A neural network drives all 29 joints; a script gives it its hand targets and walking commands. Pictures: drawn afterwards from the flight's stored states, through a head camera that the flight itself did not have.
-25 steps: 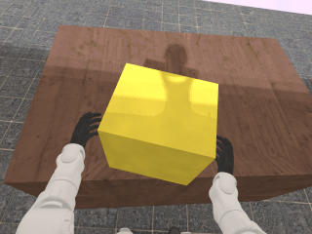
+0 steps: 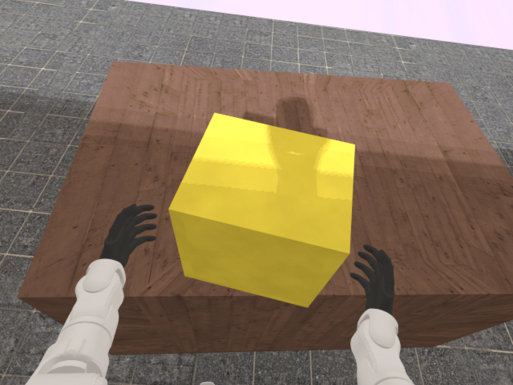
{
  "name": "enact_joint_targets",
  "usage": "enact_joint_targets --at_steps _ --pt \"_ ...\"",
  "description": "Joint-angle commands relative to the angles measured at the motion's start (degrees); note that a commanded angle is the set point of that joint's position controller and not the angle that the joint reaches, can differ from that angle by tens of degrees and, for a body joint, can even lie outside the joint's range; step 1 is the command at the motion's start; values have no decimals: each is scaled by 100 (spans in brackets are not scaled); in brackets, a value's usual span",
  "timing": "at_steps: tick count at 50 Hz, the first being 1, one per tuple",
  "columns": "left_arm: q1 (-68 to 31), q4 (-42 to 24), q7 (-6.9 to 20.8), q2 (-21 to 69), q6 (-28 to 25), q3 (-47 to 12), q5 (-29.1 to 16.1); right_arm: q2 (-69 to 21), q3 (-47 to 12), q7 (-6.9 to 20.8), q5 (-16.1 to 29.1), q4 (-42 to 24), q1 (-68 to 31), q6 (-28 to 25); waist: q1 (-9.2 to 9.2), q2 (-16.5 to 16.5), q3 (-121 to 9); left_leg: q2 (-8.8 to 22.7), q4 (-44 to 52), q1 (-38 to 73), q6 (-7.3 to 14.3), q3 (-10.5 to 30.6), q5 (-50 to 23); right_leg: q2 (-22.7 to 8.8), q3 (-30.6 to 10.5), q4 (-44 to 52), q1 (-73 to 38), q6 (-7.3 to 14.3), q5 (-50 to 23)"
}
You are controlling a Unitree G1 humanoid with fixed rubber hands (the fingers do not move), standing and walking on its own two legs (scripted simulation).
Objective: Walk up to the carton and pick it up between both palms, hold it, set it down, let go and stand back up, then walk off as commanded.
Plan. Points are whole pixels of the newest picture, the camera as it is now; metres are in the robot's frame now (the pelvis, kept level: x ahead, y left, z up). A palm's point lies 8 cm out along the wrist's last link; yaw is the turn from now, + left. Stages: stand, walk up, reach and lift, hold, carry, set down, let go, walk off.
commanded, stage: set down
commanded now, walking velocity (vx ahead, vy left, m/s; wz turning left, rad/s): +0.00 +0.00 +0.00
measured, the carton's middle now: (263, 215) +0.41 +0.00 -0.02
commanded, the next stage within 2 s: none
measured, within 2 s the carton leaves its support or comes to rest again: neither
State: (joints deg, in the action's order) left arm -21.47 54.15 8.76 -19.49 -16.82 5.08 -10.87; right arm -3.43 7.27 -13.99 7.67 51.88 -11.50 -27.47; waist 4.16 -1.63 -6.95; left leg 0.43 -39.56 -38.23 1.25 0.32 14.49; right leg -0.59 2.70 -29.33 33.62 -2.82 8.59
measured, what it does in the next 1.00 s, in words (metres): stands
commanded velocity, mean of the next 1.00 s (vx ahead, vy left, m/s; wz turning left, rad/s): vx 0.00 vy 0.00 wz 0.00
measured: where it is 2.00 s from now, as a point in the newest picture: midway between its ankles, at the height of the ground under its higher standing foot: outside the picture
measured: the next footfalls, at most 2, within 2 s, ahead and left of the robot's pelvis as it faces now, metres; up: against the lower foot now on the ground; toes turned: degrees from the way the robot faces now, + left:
none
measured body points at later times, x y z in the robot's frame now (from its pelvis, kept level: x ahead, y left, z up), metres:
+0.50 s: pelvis -0.01 -0.01 +0.01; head -0.02 +0.04 +0.45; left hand +0.30 +0.25 -0.01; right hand +0.24 -0.20 -0.01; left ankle +0.04 +0.08 -0.72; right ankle +0.05 -0.16 -0.72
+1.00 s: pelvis +0.01 -0.02 +0.01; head -0.03 +0.01 +0.46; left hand +0.24 +0.25 -0.02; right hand +0.21 -0.21 -0.02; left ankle +0.04 +0.07 -0.72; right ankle +0.05 -0.16 -0.72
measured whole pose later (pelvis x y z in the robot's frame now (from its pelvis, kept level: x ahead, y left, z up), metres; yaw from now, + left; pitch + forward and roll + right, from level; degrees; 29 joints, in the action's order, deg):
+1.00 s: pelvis +0.01 -0.02 +0.01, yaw +1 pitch -3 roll -3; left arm 0.8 40.1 11.0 -20.5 -12.8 2.2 -17.7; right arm -3.4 2.6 -15.0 8.7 30.7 9.4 -12.0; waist 0.0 -1.6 -2.7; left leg 1.4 -36.9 -18.1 1.4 0.3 16.3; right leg 0.4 2.7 -29.4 15.0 -1.4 11.7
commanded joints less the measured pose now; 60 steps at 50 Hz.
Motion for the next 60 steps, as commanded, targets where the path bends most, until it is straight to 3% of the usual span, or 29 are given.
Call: enact_joint_targets --at_steps 1,15,22,35,45,55,60 --pt "-1130 -1878 31 -1839 -345 -426 -339 849 -653 -8 380 -2128 -684 -145 -299 1210 -2575 307 820 2596 -425 336 -542 399 -237 -42 -1589 409 -98" --pt "-787 -1801 -11 -1786 -164 -929 -703 753 -636 -121 419 -2117 -494 485 -127 1162 -975 485 1414 2012 -340 446 1007 447 -189 2 -2400 390 452" --pt "-297 -1945 4 -1807 -19 -805 -706 627 -752 -200 315 -2452 -71 729 -215 1007 -380 415 1643 1744 -267 249 1166 384 -239 160 -2903 364 588" --pt "702 -2878 144 -1923 11 -681 -863 469 -1008 -181 142 -3827 1079 1086 -464 916 57 429 1909 1017 48 39 1451 352 -376 93 -3716 279 602" --pt "1070 -3223 262 -1868 70 -690 -812 330 -1062 -226 96 -4095 1559 1339 -445 1071 286 596 2147 307 300 92 2055 410 -424 -123 -4414 183 554" --pt "1426 -3302 308 -1668 466 -528 -592 288 -1114 -236 85 -4144 1806 1492 -460 1066 663 542 2187 546 246 63 1709 359 -432 38 -4348 181 475" --pt "1702 -3332 247 -1456 703 -474 -447 368 -1108 -130 33 -4072 1988 1502 -518 1077 833 461 2138 1040 97 50 1214 310 -403 241 -3952 262 490"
